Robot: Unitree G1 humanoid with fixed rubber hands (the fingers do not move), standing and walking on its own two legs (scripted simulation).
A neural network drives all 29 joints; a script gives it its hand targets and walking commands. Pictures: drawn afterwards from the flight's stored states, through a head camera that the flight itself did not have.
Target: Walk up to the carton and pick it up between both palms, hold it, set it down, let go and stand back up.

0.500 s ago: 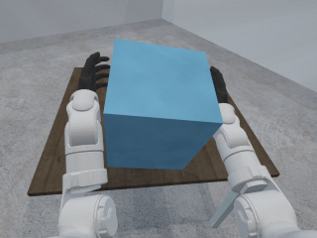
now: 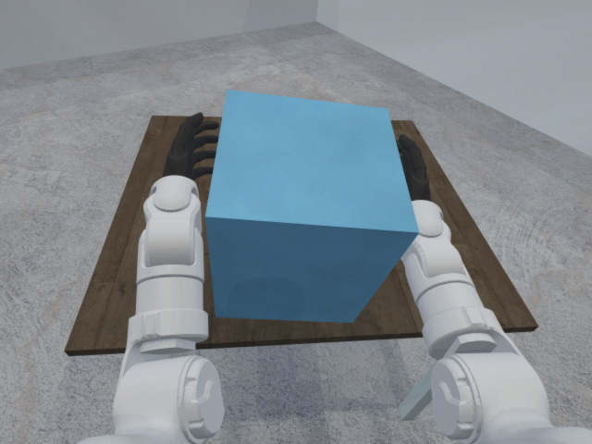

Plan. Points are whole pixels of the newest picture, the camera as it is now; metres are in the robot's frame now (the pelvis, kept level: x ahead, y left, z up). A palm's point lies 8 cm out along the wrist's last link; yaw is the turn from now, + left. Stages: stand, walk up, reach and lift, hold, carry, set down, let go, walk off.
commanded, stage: set down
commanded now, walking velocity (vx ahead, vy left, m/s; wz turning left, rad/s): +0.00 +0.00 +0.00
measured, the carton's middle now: (296, 218) +0.39 +0.02 +0.12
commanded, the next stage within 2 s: none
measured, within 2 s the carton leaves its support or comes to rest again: neither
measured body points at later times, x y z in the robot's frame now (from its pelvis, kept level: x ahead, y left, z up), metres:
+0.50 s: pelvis +0.01 +0.00 +0.00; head +0.00 +0.03 +0.45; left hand +0.42 +0.17 +0.15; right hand +0.42 -0.14 +0.14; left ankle +0.02 +0.12 -0.75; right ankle -0.03 -0.11 -0.75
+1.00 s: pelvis +0.02 +0.00 +0.00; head +0.03 +0.03 +0.45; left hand +0.43 +0.17 +0.12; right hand +0.43 -0.13 +0.12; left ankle +0.02 +0.12 -0.75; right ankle -0.03 -0.11 -0.75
